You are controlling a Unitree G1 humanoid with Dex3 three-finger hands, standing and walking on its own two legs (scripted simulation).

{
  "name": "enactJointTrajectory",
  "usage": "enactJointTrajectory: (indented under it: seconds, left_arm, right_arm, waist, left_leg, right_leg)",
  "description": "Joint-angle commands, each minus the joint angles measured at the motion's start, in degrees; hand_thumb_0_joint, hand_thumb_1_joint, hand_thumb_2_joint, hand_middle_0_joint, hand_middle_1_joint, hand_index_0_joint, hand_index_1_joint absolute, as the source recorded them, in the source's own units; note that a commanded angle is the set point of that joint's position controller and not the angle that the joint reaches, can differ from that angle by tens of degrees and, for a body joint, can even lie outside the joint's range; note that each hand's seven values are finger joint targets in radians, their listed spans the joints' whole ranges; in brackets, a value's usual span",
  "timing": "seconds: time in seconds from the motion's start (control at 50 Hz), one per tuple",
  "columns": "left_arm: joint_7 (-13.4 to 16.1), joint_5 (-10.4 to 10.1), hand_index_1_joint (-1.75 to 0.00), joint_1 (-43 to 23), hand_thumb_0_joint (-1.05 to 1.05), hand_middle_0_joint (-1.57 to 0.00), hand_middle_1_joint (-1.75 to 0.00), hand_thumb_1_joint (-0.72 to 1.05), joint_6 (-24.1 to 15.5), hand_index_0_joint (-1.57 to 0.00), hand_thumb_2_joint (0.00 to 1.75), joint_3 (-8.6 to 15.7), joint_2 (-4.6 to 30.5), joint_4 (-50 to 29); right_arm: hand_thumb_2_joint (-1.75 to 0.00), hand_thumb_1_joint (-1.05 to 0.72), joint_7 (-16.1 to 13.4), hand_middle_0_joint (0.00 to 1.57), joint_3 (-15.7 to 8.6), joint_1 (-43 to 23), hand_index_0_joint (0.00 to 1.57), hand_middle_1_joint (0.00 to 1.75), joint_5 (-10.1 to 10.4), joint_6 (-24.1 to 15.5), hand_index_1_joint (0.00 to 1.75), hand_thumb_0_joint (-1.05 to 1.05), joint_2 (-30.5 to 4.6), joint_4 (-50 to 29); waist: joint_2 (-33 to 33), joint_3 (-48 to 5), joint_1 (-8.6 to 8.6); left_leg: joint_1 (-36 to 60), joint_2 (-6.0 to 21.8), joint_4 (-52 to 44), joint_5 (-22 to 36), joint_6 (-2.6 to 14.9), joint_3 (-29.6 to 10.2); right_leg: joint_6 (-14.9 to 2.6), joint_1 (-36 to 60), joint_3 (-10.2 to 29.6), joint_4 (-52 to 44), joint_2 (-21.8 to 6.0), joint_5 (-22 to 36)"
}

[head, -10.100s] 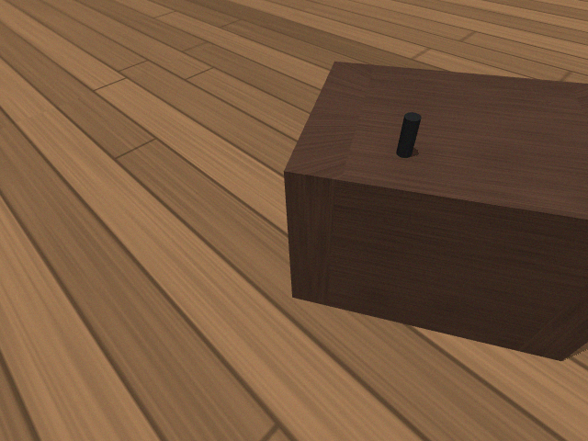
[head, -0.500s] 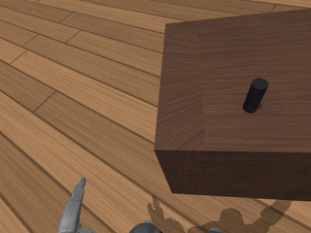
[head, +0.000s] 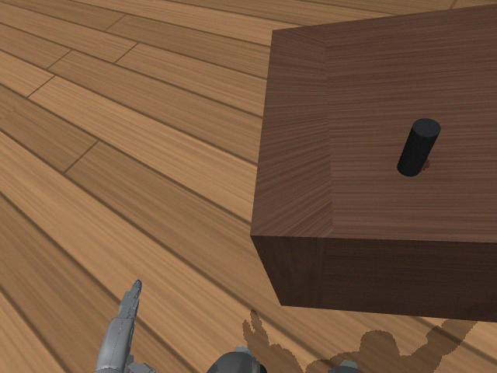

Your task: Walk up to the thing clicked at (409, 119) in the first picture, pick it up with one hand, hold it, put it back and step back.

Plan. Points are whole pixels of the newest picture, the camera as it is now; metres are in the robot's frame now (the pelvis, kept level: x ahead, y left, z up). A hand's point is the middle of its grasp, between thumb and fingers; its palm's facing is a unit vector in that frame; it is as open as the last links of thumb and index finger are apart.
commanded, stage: go down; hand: right
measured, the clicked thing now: (416, 149) +0.52 -0.21 -0.01
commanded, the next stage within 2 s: approach in 0.64 s
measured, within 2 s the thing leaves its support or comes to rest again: neither
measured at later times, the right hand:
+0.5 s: hand out of the picture +0.44 -0.39 +0.11, palm faces +0.19 +0.98 +0.02, open 17.7 cm
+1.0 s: hand out of the picture +0.45 -0.36 +0.07, palm faces +0.15 +0.99 +0.03, open 17.7 cm
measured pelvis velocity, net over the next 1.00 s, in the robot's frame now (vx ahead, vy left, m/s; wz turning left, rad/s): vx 0.00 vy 0.00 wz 0.00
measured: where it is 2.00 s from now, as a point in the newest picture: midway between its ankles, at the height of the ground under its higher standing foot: outside the picture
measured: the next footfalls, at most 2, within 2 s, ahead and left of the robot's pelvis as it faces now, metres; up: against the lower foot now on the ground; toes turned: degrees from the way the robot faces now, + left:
none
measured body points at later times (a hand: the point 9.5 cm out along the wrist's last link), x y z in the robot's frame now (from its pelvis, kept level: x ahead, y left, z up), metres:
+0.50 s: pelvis +0.01 +0.00 +0.00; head +0.12 -0.05 +0.43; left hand +0.16 +0.26 -0.04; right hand +0.43 -0.44 +0.11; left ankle +0.03 +0.14 -0.68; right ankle +0.01 -0.10 -0.68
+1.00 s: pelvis +0.00 +0.00 -0.01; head +0.12 -0.06 +0.42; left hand +0.17 +0.25 -0.04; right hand +0.44 -0.42 +0.07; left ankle +0.03 +0.14 -0.68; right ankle +0.01 -0.10 -0.68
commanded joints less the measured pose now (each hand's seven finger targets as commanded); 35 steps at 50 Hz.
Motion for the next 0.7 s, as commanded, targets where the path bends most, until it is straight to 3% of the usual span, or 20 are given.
enactJointTrajectory:
  seconds: [0.0,0.06,0.08,0.1,0.14,0.18,0.2,0.22,0.24,0.26,0.32,0.36,0.38,0.4,0.42,0.48,0.54,0.6,0.62,0.68]
  left_arm:
    - [0.95,-0.55,-0.05,-0.25,0.0,-0.05,-0.05,-0.55,-2.73,-0.05,0.05,6.29,12.14,-9.84]
    - [0.48,-0.68,-0.05,0.3,0.0,-0.05,-0.05,-0.54,-2.88,-0.05,0.04,5.32,11.23,-11.1]
    - [0.4,-0.55,-0.05,1.74,0.0,-0.05,-0.05,-0.55,-2.79,-0.05,0.05,5.43,10.82,-9.9]
    - [0.46,-0.55,-0.05,1.04,0.0,-0.05,-0.05,-0.54,-3.0,-0.05,0.05,6.06,11.65,-12.6]
    - [0.35,-0.57,-0.05,2.35,0.0,-0.05,-0.05,-0.54,-2.89,-0.05,0.05,5.66,11.29,-12.08]
    - [0.33,-0.56,-0.05,4.9,0.0,-0.05,-0.05,-0.54,-2.44,-0.05,0.05,5.83,10.68,-7.87]
    - [0.43,-0.61,-0.05,3.18,0.0,-0.05,-0.05,-0.55,-2.44,-0.05,0.05,5.65,10.92,-8.42]
    - [0.59,-0.62,-0.05,2.47,0.0,-0.05,-0.05,-0.55,-2.5,-0.05,0.05,7.09,12.13,-9.07]
    - [0.63,-0.45,-0.05,2.27,0.0,-0.05,-0.05,-0.55,-2.38,-0.05,0.05,6.47,12.01,-8.15]
    - [0.67,-0.52,-0.05,-0.3,0.0,-0.05,-0.05,-0.55,-2.56,-0.05,0.06,6.07,11.68,-9.64]
    - [0.56,-0.59,-0.05,-1.74,0.0,-0.05,-0.05,-0.55,-2.34,-0.05,0.05,4.6,10.45,-9.44]
    - [0.85,-0.43,-0.05,-0.29,0.0,-0.05,-0.05,-0.55,-2.2,-0.05,0.05,6.48,12.49,-9.52]
    - [0.68,-0.43,-0.05,0.76,0.0,-0.05,-0.05,-0.55,-2.03,-0.05,0.05,5.43,11.74,-9.11]
    - [0.62,-0.59,-0.05,0.48,0.0,-0.05,-0.05,-0.55,-1.99,-0.05,0.05,6.1,12.28,-9.8]
    - [0.63,-0.47,-0.05,3.29,0.0,-0.05,-0.05,-0.55,-1.68,-0.05,0.05,5.7,11.57,-7.71]
    - [0.47,-0.61,-0.05,2.25,0.0,-0.05,-0.05,-0.54,-1.84,-0.05,0.05,6.26,12.07,-11.41]
    - [0.43,-0.81,-0.04,3.4,0.0,-0.05,-0.05,-0.54,-1.57,-0.05,0.04,5.66,10.87,-9.24]
    - [0.47,-0.92,-0.05,0.56,0.0,-0.05,-0.05,-0.55,-2.05,-0.05,0.05,6.07,11.58,-12.99]
    - [0.45,-0.77,-0.05,3.84,0.0,-0.05,-0.05,-0.54,-1.75,-0.05,0.05,6.7,11.66,-9.79]
    - [0.1,-0.65,-0.04,3.86,0.0,-0.05,-0.05,-0.54,-1.76,-0.05,0.04,6.53,11.08,-8.51]
  right_arm:
    - [-0.06,0.61,-0.24,0.04,-0.97,-18.08,0.04,0.06,1.17,-2.75,0.06,0.0,-20.88,-8.6]
    - [-0.06,0.6,-0.06,0.04,-1.28,-17.82,0.05,0.06,1.11,-3.03,0.06,0.0,-20.94,-8.12]
    - [-0.06,0.61,-0.18,0.04,-2.48,-18.57,0.05,0.06,1.05,-3.38,0.06,0.0,-22.65,-10.31]
    - [-0.06,0.61,-0.13,0.04,-2.34,-18.22,0.04,0.06,1.29,-3.34,0.06,0.0,-21.91,-9.92]
    - [-0.06,0.61,0.01,0.04,-3.09,-19.81,0.05,0.06,1.59,-3.85,0.06,0.0,-23.49,-13.65]
    - [-0.06,0.61,-0.18,0.04,-3.98,-19.84,0.04,0.06,1.8,-4.0,0.06,0.0,-24.27,-14.62]
    - [-0.05,0.61,-0.08,0.04,-4.05,-20.23,0.04,0.06,2.08,-4.04,0.06,0.0,-24.35,-15.0]
    - [-0.05,0.61,-0.19,0.04,-3.98,-20.06,0.04,0.06,1.83,-3.92,0.06,0.0,-24.57,-14.96]
    - [-0.05,0.6,-0.34,0.04,-4.19,-21.07,0.05,0.06,1.65,-3.96,0.06,0.0,-25.31,-16.04]
    - [-0.05,0.61,-0.06,0.04,-2.26,-19.54,0.04,0.06,1.57,-3.58,0.06,0.0,-22.25,-11.75]
    - [-0.06,0.59,-0.2,0.04,-2.12,-20.51,0.04,0.06,1.23,-3.55,0.06,0.0,-21.99,-13.49]
    - [-0.06,0.58,-0.03,0.04,-2.05,-17.98,0.04,0.06,0.94,-2.94,0.06,0.0,-22.03,-10.45]
    - [-0.06,0.59,0.17,0.04,-1.86,-17.12,0.04,0.06,1.21,-2.78,0.06,0.0,-21.47,-10.51]
    - [-0.07,0.59,0.11,0.04,-2.72,-16.65,0.04,0.06,1.19,-2.71,0.06,0.0,-22.47,-10.86]
    - [-0.07,0.61,0.21,0.03,-3.67,-16.75,0.04,0.06,1.34,-2.8,0.06,0.0,-23.67,-11.14]
    - [-0.07,0.61,0.46,0.03,-3.12,-16.58,0.04,0.06,1.99,-2.97,0.06,0.0,-21.8,-12.55]
    - [-0.06,0.61,0.04,0.03,-3.48,-16.38,0.04,0.06,2.22,-3.47,0.06,0.0,-21.38,-11.68]
    - [-0.06,0.6,-0.22,0.04,-3.53,-17.53,0.04,0.06,1.7,-4.0,0.06,0.0,-22.61,-12.17]
    - [-0.07,0.61,-0.13,0.03,-3.33,-18.08,0.04,0.06,1.64,-4.12,0.06,0.0,-22.71,-12.71]
    - [-0.07,0.61,0.06,0.02,-2.42,-16.97,0.04,0.06,1.71,-3.82,0.06,0.0,-21.01,-12.07]
  waist:
    - [-15.04,-19.86,-0.88]
    - [-13.96,-19.93,-1.19]
    - [-16.18,-22.3,-1.89]
    - [-14.73,-24.38,-1.08]
    - [-17.29,-26.85,-1.78]
    - [-19.75,-26.72,-2.13]
    - [-19.44,-27.32,-2.24]
    - [-20.17,-27.94,-1.9]
    - [-20.77,-28.02,-2.28]
    - [-19.28,-24.55,-1.58]
    - [-20.04,-25.28,-2.49]
    - [-18.92,-24.5,-1.67]
    - [-18.25,-24.15,-2.22]
    - [-18.15,-25.62,-2.49]
    - [-18.24,-25.22,-2.39]
    - [-16.19,-26.87,-1.35]
    - [-14.75,-21.59,-1.41]
    - [-15.58,-22.21,-1.45]
    - [-16.93,-21.49,-1.15]
    - [-18.2,-21.35,-1.42]
  left_leg:
    - [7.39,-1.87,-3.91,10.07,2.84,-2.08]
    - [7.05,-2.08,-3.28,8.8,2.74,-1.76]
    - [8.23,-1.77,-3.24,10.34,2.68,-2.34]
    - [8.89,-1.88,-2.87,12.09,2.55,-2.32]
    - [8.78,-1.91,-2.33,12.95,2.56,-2.2]
    - [7.8,-1.81,-1.97,13.49,2.59,-2.4]
    - [6.57,-2.01,-1.75,13.02,2.66,-2.1]
    - [6.71,-1.93,-1.7,13.43,2.71,-2.24]
    - [6.62,-2.03,-1.62,13.53,2.81,-2.04]
    - [4.38,-2.16,-1.83,11.82,2.91,-1.84]
    - [5.46,-2.15,-2.06,11.49,3.12,-1.93]
    - [5.9,-2.23,-2.51,10.98,3.15,-1.76]
    - [6.88,-2.28,-2.83,11.6,3.07,-1.58]
    - [7.73,-2.28,-2.45,12.76,3.05,-1.61]
    - [8.0,-2.21,-2.45,13.77,2.92,-1.75]
    - [10.01,-2.23,-2.27,16.63,2.65,-1.85]
    - [8.6,-1.94,-2.54,13.79,2.61,-2.1]
    - [7.95,-1.8,-3.02,10.59,2.78,-2.29]
    - [6.95,-1.78,-2.66,10.66,2.86,-2.34]
    - [5.78,-1.75,-2.4,11.03,2.85,-2.48]
  right_leg:
    - [0.72,17.23,2.88,-8.32,1.33,18.6]
    - [0.67,16.28,3.25,-8.53,1.32,16.33]
    - [0.57,17.53,2.71,-7.88,1.69,17.82]
    - [0.49,18.51,2.82,-7.13,1.63,20.08]
    - [0.8,20.9,2.99,-6.59,1.53,23.34]
    - [0.8,21.96,2.85,-5.93,1.63,25.64]
    - [1.13,22.51,3.34,-5.71,1.13,27.39]
    - [1.13,23.3,3.29,-5.58,1.2,28.58]
    - [1.4,23.52,3.47,-5.7,1.04,29.63]
    - [1.56,22.03,3.7,-5.84,0.73,28.98]
    - [1.45,21.52,3.72,-6.25,0.64,28.17]
    - [1.49,21.36,3.97,-7.01,0.52,26.78]
    - [1.49,21.34,3.8,-7.08,0.71,26.88]
    - [1.41,21.68,3.71,-6.77,0.84,28.44]
    - [1.3,21.15,3.41,-6.2,1.02,29.19]
    - [1.07,21.97,3.38,-5.67,1.25,31.53]
    - [0.36,17.29,2.93,-6.38,1.71,24.15]
    - [0.37,18.14,2.81,-7.53,1.65,19.29]
    - [0.63,18.1,2.9,-7.46,1.6,20.0]
    - [0.7,18.97,2.89,-6.71,1.43,22.2]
